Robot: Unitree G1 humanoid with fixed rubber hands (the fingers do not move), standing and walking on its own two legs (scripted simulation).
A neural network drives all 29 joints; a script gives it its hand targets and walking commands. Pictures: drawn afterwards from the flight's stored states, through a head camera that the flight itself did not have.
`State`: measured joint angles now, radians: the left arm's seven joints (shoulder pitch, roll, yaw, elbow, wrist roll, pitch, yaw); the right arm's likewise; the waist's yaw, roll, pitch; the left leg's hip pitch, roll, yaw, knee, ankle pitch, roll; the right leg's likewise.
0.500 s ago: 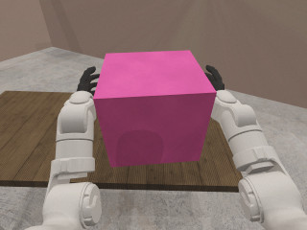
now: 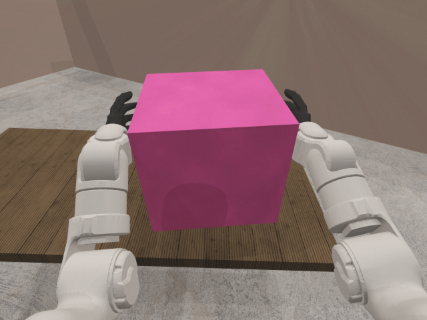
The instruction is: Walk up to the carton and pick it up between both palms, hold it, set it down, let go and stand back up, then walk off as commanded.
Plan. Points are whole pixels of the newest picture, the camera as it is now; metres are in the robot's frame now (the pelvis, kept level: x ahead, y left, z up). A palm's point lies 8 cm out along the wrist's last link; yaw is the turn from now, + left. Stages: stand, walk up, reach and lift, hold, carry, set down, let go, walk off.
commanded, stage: hold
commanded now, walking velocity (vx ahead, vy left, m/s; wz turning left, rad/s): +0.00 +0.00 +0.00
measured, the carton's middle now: (210, 146) +0.39 +0.01 +0.21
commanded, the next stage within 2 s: none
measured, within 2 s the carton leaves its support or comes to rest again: neither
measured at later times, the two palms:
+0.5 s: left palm (120, 131) +0.37 +0.16 +0.25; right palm (303, 131) +0.37 -0.16 +0.25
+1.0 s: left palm (118, 135) +0.37 +0.17 +0.24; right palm (299, 132) +0.37 -0.15 +0.25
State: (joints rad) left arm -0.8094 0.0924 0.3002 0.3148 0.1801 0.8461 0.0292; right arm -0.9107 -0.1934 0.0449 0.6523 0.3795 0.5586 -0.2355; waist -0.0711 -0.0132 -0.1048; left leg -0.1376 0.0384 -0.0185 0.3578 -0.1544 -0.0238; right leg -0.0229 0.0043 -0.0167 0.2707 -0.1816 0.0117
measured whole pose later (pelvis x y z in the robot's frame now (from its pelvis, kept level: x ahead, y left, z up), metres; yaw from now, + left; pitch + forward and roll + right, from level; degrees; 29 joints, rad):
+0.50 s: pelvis -0.01 +0.00 +0.00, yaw -1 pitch -4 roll -1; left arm -0.84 0.08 0.32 0.34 0.19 0.85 0.02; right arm -0.92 -0.19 0.02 0.66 0.36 0.58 -0.23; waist -0.06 0.00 -0.11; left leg -0.15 0.04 -0.02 0.35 -0.14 -0.03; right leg -0.05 0.01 0.00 0.29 -0.18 0.01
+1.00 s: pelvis +0.00 +0.00 +0.00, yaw +0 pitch -4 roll -1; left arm -0.78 0.08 0.29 0.27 0.18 0.86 0.03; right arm -0.88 -0.20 0.06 0.61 0.41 0.59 -0.26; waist -0.07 -0.01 -0.12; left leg -0.15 0.03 -0.04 0.37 -0.16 -0.02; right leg -0.03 0.01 0.00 0.27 -0.18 0.01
